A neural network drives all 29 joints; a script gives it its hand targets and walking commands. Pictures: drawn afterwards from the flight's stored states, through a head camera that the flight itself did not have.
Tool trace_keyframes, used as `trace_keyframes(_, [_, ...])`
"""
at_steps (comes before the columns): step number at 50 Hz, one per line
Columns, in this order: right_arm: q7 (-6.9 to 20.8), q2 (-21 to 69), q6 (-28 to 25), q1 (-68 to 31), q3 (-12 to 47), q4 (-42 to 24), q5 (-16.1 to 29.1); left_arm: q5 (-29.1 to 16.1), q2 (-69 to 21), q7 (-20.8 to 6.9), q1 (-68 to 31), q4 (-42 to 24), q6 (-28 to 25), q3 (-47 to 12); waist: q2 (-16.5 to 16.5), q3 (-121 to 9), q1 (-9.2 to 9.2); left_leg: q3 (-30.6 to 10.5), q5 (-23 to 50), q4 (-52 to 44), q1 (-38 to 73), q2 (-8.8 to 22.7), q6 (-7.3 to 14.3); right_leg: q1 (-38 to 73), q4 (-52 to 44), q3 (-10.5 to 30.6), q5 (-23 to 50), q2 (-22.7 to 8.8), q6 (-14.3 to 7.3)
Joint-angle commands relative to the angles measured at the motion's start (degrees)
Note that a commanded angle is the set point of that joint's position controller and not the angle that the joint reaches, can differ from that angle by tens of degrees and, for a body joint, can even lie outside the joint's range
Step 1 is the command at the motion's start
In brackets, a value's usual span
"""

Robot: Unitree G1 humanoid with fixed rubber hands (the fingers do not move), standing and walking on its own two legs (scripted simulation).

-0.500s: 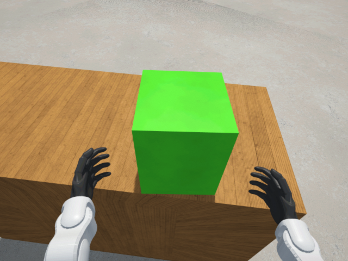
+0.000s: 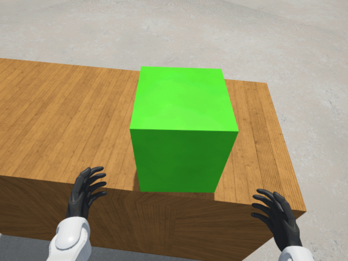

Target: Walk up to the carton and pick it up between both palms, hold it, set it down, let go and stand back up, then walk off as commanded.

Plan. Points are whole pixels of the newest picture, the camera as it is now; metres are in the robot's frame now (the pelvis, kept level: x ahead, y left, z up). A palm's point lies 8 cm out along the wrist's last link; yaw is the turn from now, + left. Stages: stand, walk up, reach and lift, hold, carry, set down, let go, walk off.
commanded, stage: set down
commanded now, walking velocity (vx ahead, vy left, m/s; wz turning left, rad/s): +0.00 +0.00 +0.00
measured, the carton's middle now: (179, 132) +0.43 +0.05 +0.06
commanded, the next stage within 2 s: let go in 1.68 s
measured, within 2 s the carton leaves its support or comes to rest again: neither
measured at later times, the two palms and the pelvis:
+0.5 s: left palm (81, 217) +0.21 +0.23 +0.01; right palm (283, 244) +0.21 -0.19 -0.01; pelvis +0.02 +0.00 +0.00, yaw +0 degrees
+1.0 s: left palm (81, 234) +0.19 +0.24 -0.04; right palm (279, 260) +0.19 -0.20 -0.05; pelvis +0.02 +0.00 +0.00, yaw +0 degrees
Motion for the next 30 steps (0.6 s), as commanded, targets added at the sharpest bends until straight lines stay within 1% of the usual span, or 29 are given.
trace_keyframes(1, [1.0,-5.1,-3.1,-1.9,-6.8,-8.7,-1.8,-2.8,8.5,0.3,0.0,-8.7,-3.7,-5.6,0.5,-6.2,-5.94,1.6,-4.6,-4.0,27.1,0.0,0.7,-9.6,-9.5,3.7,-9.2,0.2,-0.5])
trace_keyframes(3, [0.9,-4.8,-3.3,-0.9,-6.7,-7.2,-2.1,-2.5,8.8,0.0,0.5,-7.5,-4.0,-5.3,0.8,-6.5,-6.05,1.7,-4.1,-3.8,27.3,-0.1,0.7,-9.3,-9.6,3.8,-8.7,0.1,-0.5])
trace_keyframes(5, [1.0,-5.0,-4.0,-0.7,-6.7,-7.8,-2.2,-2.6,8.9,-0.1,1.1,-8.0,-4.7,-5.4,1.1,-7.4,-6.04,1.6,-2.2,-3.4,27.5,-0.1,0.5,-8.8,-9.2,3.4,-7.1,0.5,-0.4])
trace_keyframes(6, [1.0,-4.6,-4.1,-0.2,-6.5,-6.3,-2.5,-2.3,9.0,-0.4,1.5,-6.6,-4.9,-5.4,0.7,-6.8,-6.04,1.7,-2.1,-3.2,27.2,-0.3,0.6,-8.6,-9.4,3.6,-7.0,0.4,-0.4])
trace_keyframes(9, [0.9,-4.5,-4.9,0.8,-6.2,-5.1,-2.7,-1.7,9.5,-0.8,3.0,-6.0,-5.6,-5.1,1.7,-7.1,-5.97,1.8,0.8,-2.6,27.6,-0.6,0.3,-7.7,-9.1,3.4,-4.8,0.7,-0.3])
trace_keyframes(10, [0.8,-4.3,-5.2,1.1,-6.2,-4.8,-2.8,-1.6,9.6,-1.0,3.4,-5.5,-5.9,-5.0,1.5,-7.8,-6.09,1.9,2.2,-2.2,27.9,-0.8,0.4,-7.6,-9.1,3.4,-3.7,0.7,-0.1])
trace_keyframes(12, [0.5,-3.7,-5.7,1.7,-5.2,-3.5,-3.1,-1.3,10.0,-2.0,4.4,-3.3,-6.3,-4.4,0.6,-7.2,-5.88,2.4,4.1,-1.4,27.0,-1.4,0.6,-6.7,-9.0,3.6,-2.0,0.8,0.3])
trace_keyframes(13, [0.4,-3.8,-6.2,2.0,-5.1,-4.2,-2.9,-1.3,10.5,-2.2,4.8,-3.8,-6.9,-4.2,1.2,-8.2,-5.6,2.5,5.5,-1.2,26.9,-1.6,0.5,-6.1,-8.7,3.4,-0.8,0.9,0.3])
trace_keyframes(14, [0.3,-3.3,-6.5,2.3,-4.6,-3.5,-3.2,-1.1,11.0,-2.6,5.1,-2.6,-7.1,-3.8,0.8,-7.6,-5.52,2.5,5.7,-1.1,26.9,-1.7,0.6,-6.1,-8.9,3.7,-0.6,0.8,0.5])
trace_keyframes(15, [0.3,-3.5,-6.7,2.7,-4.3,-2.0,-3.4,-0.9,10.9,-2.8,5.9,-2.0,-7.4,-3.7,0.9,-7.5,-5.54,2.6,7.0,-0.7,26.8,-1.8,0.5,-6.0,-8.8,3.5,0.6,0.9,0.5])
trace_keyframes(17, [0.1,-3.2,-7.5,3.1,-4.0,-1.3,-3.5,-0.6,11.6,-3.1,6.1,-2.3,-8.3,-3.2,1.3,-8.2,-5.31,2.8,8.6,-0.3,27.1,-2.0,0.4,-5.6,-8.8,3.5,2.0,0.9,0.6])
trace_keyframes(18, [0.1,-3.3,-7.8,3.4,-3.8,-0.2,-3.7,-0.2,11.7,-3.4,6.5,-1.1,-8.5,-3.0,1.3,-8.0,-5.12,3.0,9.3,-0.1,27.0,-2.1,0.4,-5.4,-8.7,3.5,2.5,0.9,0.7])
trace_keyframes(19, [0.0,-3.2,-8.4,3.4,-3.5,-0.6,-3.7,-0.5,12.2,-3.5,6.6,-1.8,-9.1,-3.1,1.0,-8.4,-5.27,2.9,10.0,0.2,27.2,-2.2,0.4,-5.4,-8.6,3.4,3.5,0.9,0.9])
trace_keyframes(20, [0.2,-3.6,-9.1,3.7,-3.6,-1.4,-3.3,-0.9,12.3,-3.4,7.0,-3.3,-9.7,-3.0,1.2,-9.6,-5.03,2.8,11.1,0.3,27.5,-2.1,0.3,-5.1,-8.3,3.2,4.4,1.1,0.9])
trace_keyframes(22, [0.0,-3.1,-9.7,4.5,-3.0,0.7,-3.9,-0.6,12.6,-4.0,7.7,-0.7,-10.4,-2.7,0.8,-8.8,-5.42,3.0,11.8,0.7,27.5,-2.4,0.5,-5.1,-8.6,3.5,5.9,0.9,1.1])
trace_keyframes(23, [0.0,-3.2,-10.1,4.2,-3.1,1.5,-3.9,-0.2,12.7,-4.1,7.9,-0.1,-10.5,-2.8,1.3,-8.7,-5.54,3.0,12.0,0.7,27.5,-2.3,0.3,-5.2,-8.6,3.4,6.3,0.9,1.0])
trace_keyframes(24, [0.1,-3.4,-10.3,4.3,-2.8,2.1,-4.0,0.0,13.0,-4.2,7.9,0.4,-10.7,-2.3,1.1,-8.6,-5.11,3.0,11.8,0.8,27.0,-2.5,0.4,-5.2,-8.5,3.4,6.5,0.8,1.2])
trace_keyframes(26, [0.1,-2.9,-10.5,4.6,-2.2,4.6,-4.5,0.0,13.1,-4.8,7.8,3.5,-11.1,-2.5,1.1,-7.3,-5.4,3.1,10.6,0.6,27.1,-2.6,0.4,-5.7,-8.9,3.5,5.3,0.7,1.3])
trace_keyframes(27, [0.2,-3.1,-11.0,4.4,-2.2,4.9,-4.5,0.2,13.3,-4.8,8.1,3.2,-11.4,-2.4,1.6,-7.8,-5.14,3.2,10.8,0.6,27.1,-2.6,0.3,-5.4,-8.9,3.4,5.5,0.7,1.3])
trace_keyframes(29, [0.4,-3.3,-11.7,3.9,-2.3,5.2,-4.7,-0.2,13.7,-4.9,7.5,3.0,-12.1,-2.6,1.5,-8.6,-5.04,3.1,10.7,0.7,27.2,-2.4,0.3,-5.4,-8.8,3.1,5.3,0.7,1.3])
trace_keyframes(30, [0.4,-3.3,-11.9,3.6,-2.3,6.2,-4.9,-0.2,13.7,-4.9,7.4,3.9,-12.3,-2.9,1.3,-8.4,-5.43,3.0,10.6,0.8,27.4,-2.4,0.4,-5.7,-8.8,3.1,5.7,0.7,1.4])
